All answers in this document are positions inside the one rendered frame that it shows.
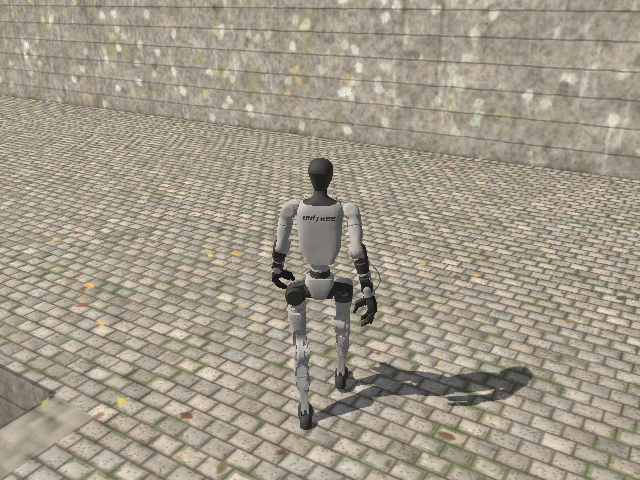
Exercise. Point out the robot left forearm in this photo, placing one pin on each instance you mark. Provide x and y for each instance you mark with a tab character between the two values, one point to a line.
277	261

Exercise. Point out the robot right shin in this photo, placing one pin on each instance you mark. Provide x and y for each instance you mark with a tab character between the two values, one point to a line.
342	346

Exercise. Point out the left robot hand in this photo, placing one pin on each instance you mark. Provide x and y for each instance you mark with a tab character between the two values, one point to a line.
284	274

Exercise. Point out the right robot foot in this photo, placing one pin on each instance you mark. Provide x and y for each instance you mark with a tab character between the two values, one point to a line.
340	381

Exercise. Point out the robot left upper arm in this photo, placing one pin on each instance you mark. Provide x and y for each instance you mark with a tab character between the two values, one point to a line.
288	211

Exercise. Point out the robot right forearm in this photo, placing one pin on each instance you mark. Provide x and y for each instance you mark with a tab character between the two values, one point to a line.
364	275

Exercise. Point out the right robot hand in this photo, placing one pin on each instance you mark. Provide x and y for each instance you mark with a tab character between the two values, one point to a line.
372	309

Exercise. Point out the robot right upper arm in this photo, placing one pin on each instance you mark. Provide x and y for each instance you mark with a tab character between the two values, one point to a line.
352	212

